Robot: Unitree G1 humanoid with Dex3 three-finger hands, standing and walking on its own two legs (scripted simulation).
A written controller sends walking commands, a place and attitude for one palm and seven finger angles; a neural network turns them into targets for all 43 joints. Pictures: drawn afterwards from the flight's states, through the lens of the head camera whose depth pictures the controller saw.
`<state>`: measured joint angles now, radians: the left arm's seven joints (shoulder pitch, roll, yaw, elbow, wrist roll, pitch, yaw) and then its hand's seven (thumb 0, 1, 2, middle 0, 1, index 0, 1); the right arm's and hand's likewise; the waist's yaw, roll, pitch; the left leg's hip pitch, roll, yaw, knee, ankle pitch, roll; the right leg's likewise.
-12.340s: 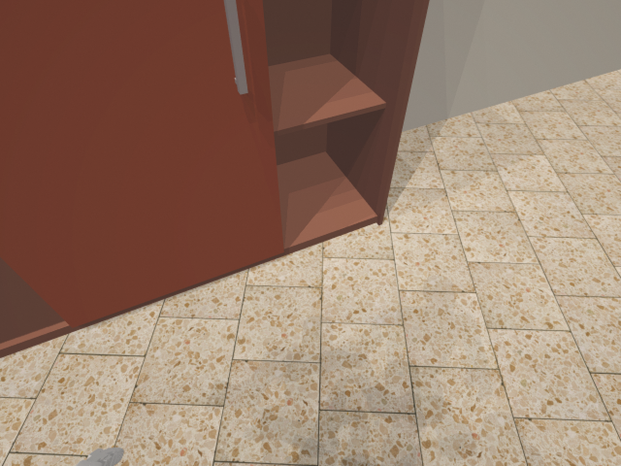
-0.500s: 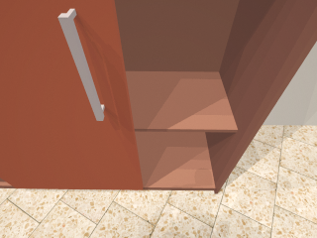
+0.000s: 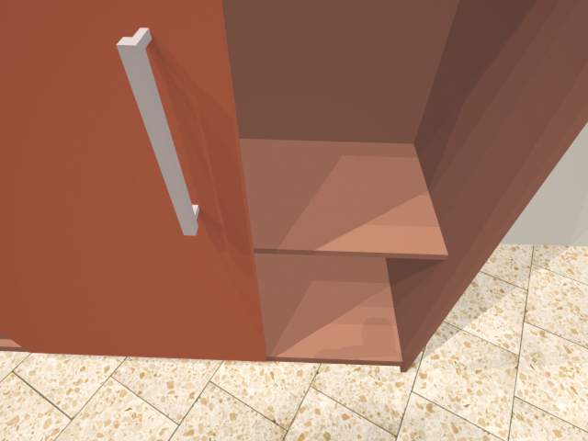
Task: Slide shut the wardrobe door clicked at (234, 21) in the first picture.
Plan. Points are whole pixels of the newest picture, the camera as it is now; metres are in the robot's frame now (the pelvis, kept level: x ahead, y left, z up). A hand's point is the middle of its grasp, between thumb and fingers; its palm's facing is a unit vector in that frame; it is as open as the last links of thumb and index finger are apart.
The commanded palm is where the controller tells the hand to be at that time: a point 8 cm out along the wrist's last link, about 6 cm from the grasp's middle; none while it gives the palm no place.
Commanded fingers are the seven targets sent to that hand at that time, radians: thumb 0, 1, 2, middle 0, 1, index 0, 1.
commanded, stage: look again from close up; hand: left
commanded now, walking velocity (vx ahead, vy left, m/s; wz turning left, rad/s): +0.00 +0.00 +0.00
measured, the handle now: (171, 150) +0.45 +0.21 +0.17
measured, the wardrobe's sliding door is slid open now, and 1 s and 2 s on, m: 0.45 0.45 0.45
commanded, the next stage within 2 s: raise the hand with hooked fingers in 0.72 s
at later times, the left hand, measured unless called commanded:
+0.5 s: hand out of the picture -0.01 +0.17 -0.17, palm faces +0.02 -0.98 -0.21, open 7.4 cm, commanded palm none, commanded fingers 0.00 0.90 0.90 -0.20 -0.30 -0.20 -0.30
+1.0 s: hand (154, 415) +0.16 +0.19 -0.03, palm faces +0.21 -0.96 -0.20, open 7.4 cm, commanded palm +0.10 +0.23 -0.04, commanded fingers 0.00 0.67 0.80 -0.22 -0.45 -0.22 -0.45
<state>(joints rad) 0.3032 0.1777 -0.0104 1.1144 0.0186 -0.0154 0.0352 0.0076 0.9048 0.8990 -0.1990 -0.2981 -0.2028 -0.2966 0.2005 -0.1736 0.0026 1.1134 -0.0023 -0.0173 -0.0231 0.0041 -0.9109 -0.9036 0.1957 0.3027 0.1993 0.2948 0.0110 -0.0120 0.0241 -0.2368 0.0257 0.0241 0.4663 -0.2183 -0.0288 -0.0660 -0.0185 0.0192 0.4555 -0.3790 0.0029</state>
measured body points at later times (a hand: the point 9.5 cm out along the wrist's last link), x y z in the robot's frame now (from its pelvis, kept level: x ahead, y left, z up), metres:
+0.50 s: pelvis +0.01 -0.01 +0.00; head +0.01 -0.01 +0.45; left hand -0.01 +0.22 -0.16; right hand +0.01 -0.23 -0.16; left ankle +0.02 +0.14 -0.74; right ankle -0.08 -0.12 -0.74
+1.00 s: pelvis -0.02 +0.00 -0.01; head -0.01 -0.02 +0.44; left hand +0.14 +0.24 -0.01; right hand +0.10 -0.25 -0.13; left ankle +0.02 +0.14 -0.74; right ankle -0.08 -0.12 -0.74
